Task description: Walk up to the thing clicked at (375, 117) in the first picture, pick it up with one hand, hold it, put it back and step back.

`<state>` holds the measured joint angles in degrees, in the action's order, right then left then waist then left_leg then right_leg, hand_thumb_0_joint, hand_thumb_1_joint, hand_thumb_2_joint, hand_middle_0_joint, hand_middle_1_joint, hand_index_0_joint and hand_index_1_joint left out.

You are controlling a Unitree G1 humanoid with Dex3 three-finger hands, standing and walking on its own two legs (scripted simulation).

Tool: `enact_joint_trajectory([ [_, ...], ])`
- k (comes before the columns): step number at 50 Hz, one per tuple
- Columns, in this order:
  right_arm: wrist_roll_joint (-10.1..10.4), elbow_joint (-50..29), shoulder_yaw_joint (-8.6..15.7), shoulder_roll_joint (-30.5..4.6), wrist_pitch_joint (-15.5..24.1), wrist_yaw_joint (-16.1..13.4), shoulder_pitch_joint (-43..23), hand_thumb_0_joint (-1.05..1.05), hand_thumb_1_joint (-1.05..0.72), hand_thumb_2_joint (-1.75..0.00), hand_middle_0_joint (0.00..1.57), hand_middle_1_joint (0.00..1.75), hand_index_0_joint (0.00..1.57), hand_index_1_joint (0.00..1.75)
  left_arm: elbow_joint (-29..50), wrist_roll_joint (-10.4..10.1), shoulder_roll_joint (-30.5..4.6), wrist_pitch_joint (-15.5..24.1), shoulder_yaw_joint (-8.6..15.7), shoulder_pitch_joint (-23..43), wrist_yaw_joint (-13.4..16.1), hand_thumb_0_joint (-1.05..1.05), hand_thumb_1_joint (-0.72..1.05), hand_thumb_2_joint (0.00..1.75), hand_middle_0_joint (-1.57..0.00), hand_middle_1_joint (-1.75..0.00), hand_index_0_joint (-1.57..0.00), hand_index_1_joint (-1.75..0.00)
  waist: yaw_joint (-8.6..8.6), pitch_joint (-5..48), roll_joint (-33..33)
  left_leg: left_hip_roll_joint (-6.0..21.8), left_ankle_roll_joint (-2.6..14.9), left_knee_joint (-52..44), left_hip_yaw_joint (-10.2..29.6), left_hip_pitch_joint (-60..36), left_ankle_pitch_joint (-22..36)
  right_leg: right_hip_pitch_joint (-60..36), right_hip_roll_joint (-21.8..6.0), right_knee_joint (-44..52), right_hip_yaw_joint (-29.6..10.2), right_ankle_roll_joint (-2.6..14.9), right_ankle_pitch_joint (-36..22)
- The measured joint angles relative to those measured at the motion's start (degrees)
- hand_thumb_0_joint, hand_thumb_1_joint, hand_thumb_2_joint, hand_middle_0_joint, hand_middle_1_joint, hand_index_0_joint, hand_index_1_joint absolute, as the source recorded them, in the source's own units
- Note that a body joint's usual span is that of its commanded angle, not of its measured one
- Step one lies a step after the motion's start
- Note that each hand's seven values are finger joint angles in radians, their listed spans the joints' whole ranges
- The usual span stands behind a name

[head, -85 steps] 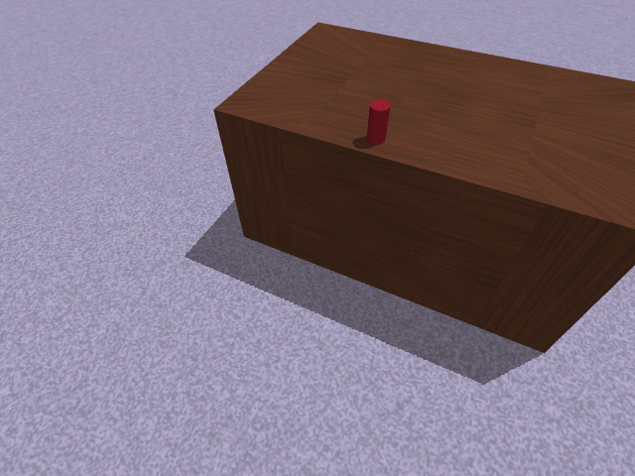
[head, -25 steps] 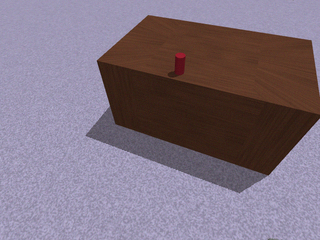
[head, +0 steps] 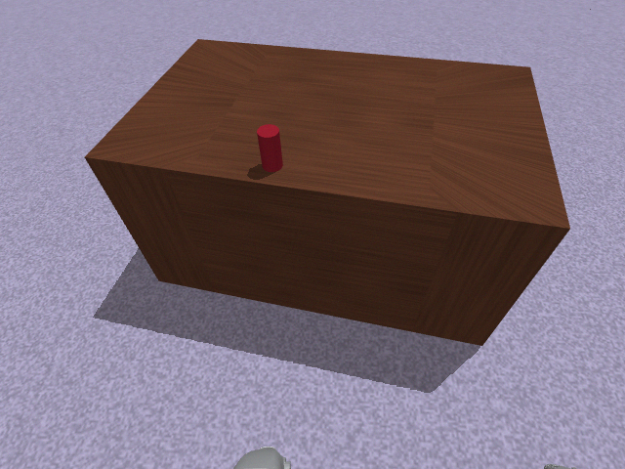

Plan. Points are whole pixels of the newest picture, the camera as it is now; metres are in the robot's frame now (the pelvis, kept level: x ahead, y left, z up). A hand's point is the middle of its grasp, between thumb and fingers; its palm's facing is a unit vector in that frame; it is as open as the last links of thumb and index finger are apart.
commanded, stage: walk up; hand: left
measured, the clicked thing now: (270, 148) +0.83 +0.16 -0.11
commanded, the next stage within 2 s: none
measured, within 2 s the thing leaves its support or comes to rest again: neither
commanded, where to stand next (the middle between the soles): +0.42 +0.02 m, yaw -12 degrees
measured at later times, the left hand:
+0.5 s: hand (184, 327) +0.35 +0.26 -0.12, palm faces -0.18 -0.87 -0.45, open 7.3 cm
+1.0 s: hand (169, 289) +0.45 +0.32 -0.15, palm faces -0.26 -0.88 -0.39, open 7.4 cm
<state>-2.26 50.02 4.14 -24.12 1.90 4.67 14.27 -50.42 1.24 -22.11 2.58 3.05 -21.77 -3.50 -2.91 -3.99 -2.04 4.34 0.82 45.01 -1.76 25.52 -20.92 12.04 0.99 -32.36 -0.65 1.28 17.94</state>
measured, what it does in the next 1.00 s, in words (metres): walks ahead: left foot, then right foot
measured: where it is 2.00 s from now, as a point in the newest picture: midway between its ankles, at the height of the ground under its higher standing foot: (319, 412)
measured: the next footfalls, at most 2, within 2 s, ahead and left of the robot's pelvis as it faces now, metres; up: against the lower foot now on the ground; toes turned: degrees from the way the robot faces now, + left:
left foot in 0.06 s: +0.16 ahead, +0.14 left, +0.00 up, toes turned +3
right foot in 0.42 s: +0.28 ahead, -0.13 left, +0.00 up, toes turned -9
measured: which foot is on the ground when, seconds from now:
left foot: up 0.00-0.04, down 0.06-0.44, up 0.46-0.76, down 0.78-1.00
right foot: down 0.00-0.08, up 0.10-0.40, down 0.42-0.80, up 0.82-1.00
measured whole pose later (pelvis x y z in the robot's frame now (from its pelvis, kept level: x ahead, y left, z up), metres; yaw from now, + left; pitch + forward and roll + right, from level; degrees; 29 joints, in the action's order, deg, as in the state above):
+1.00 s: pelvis +0.34 +0.05 -0.01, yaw -13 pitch -2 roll -1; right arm -1.3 46.2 2.7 -22.8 2.9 2.2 15.4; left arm -50.9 0.1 -25.6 2.7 1.9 -17.8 -0.2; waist -0.3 -6.4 1.6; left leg 4.4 1.3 37.6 -6.8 18.7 -16.3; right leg 26.9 -1.3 -55.7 0.0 1.7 24.2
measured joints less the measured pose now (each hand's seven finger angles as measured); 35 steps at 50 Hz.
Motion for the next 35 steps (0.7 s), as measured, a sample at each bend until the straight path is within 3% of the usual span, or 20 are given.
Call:
enact_joint_trajectory([
  [3,-0.2,-1.0,0.2,0.1,1.0,0.0,1.3,0.01,-0.9,-0.9,0.2,0.3,0.2,0.3,0.6,0.2,-0.6,0.0,-0.3,-0.5,0.0,0.0,0.9,0.9,-0.21,-0.3,-0.21,-0.3,0.59,0.8,1.3,-0.4,0.17,-7.7,-0.7,-2.7,3.9,-0.4,-0.6,-3.1,-1.3,-0.96,3.8],
  [4,-0.3,-1.5,0.4,0.1,1.6,-0.2,1.7,0.01,-0.9,-0.9,0.2,0.3,0.2,0.3,0.8,0.2,-1.0,-0.1,-0.3,-0.5,0.2,0.0,0.9,0.9,-0.21,-0.3,-0.21,-0.3,1.02,0.9,2.3,-1.1,0.07,-8.5,-1.6,-3.5,7.5,0.5,-1.3,-6.2,-2.2,-0.22,6.1],
  [6,-0.4,-2.3,0.7,0.3,2.6,-0.8,2.0,0.01,-0.9,-0.9,0.2,0.3,0.21,0.3,0.2,0.1,-1.2,-0.5,-0.3,0.4,0.9,0.0,0.9,0.9,-0.21,-0.3,-0.21,-0.3,2.15,0.8,3.6,-1.5,0.01,-6.0,-3.4,-3.8,6.3,4.7,-0.5,-18.0,-4.5,0.9,9.1],
  [8,0.3,-2.5,0.4,0.8,2.8,-1.1,2.5,0.01,-0.9,-0.9,0.2,0.3,0.21,0.3,-0.4,-0.1,-1.8,-0.5,-0.7,1.8,1.3,0.0,0.9,0.9,-0.21,-0.3,-0.21,-0.3,3.34,0.7,4.2,-1.4,0.42,-6.7,-4.5,-5.8,4.5,9.1,0.3,-27.1,-4.2,1.15,8.1],
  [10,0.6,-2.5,0.0,1.3,2.7,-1.4,3.5,0.01,-0.9,-0.9,0.2,0.3,0.21,0.3,-0.3,-0.4,-2.6,0.0,-0.6,3.1,1.3,0.0,0.9,0.9,-0.21,-0.3,-0.21,-0.3,4.17,0.4,4.8,-1.3,0.45,-9.4,-5.4,-8.7,4.4,12.3,-0.3,-29.6,-2.8,0.88,5.6],
  [14,0.4,-2.6,-0.5,0.9,2.6,-1.6,5.9,0.01,-0.9,-0.9,0.2,0.3,0.21,0.3,1.1,-0.8,-3.4,0.6,-0.1,5.6,0.6,0.0,0.91,0.9,-0.2,-0.3,-0.21,-0.3,5.32,-0.3,4.3,-1.0,0.09,-14.2,-6.8,-13.8,4.1,15.6,-2.5,-21.9,-0.5,-0.29,4.0],
  [20,0.6,-2.8,-0.3,-1.4,0.9,-1.5,8.3,0.01,-0.9,-0.9,0.2,0.3,0.21,0.3,3.3,-0.8,-3.3,1.3,0.1,8.7,0.0,0.0,0.91,0.9,-0.2,-0.3,-0.2,-0.3,6.78,-1.4,0.9,0.8,-1.35,-10.9,-7.6,-17.1,-1.9,12.1,-2.8,-4.3,2.0,0.55,-4.7],
  [22,0.8,-2.8,-0.3,-1.5,0.2,-1.7,8.8,0.01,-0.9,-0.9,0.2,0.3,0.21,0.3,4.0,-0.6,-3.6,2.2,0.5,8.9,0.4,0.0,0.91,0.9,-0.2,-0.3,-0.21,-0.3,6.59,-1.3,-0.3,2.2,-0.05,-2.7,-6.0,-15.1,-5.8,10.6,-1.4,-4.1,2.3,0.5,-6.7],
  [24,0.7,-1.9,-0.5,-1.2,-1.1,-1.9,7.7,0.01,-0.9,-0.9,0.2,0.3,0.2,0.3,4.6,-0.8,-3.1,2.7,0.5,9.1,1.1,0.0,0.91,0.9,-0.2,-0.3,-0.21,-0.3,5.85,-1.7,-1.1,1.0,0.57,9.3,-1.6,-10.6,-7.8,10.5,-0.7,-7.6,2.3,0.45,-3.7],
  [27,0.8,-1.5,-0.7,-1.2,-1.8,-1.9,6.0,0.01,-0.9,-0.9,0.2,0.3,0.2,0.3,4.9,-1.3,-1.7,2.5,-0.4,8.2,1.5,0.0,0.9,0.9,-0.2,-0.3,-0.21,-0.3,4.78,-1.5,-2.3,0.2,0.95,17.7,0.7,-4.1,-6.2,8.0,-0.6,-6.5,1.8,0.67,-2.1],
  [35,0.1,-2.8,0.0,-1.2,-0.9,-0.2,3.0,0.01,-0.9,-0.9,0.2,0.3,0.2,0.3,4.1,-0.6,-1.4,2.6,-1.1,2.9,1.6,0.0,0.9,0.9,-0.21,-0.3,-0.21,-0.3,2.1,-0.7,-1.9,2.6,-0.21,4.2,0.6,3.2,1.4,3.3,-1.3,-3.7,-0.5,-0.71,0.7],
])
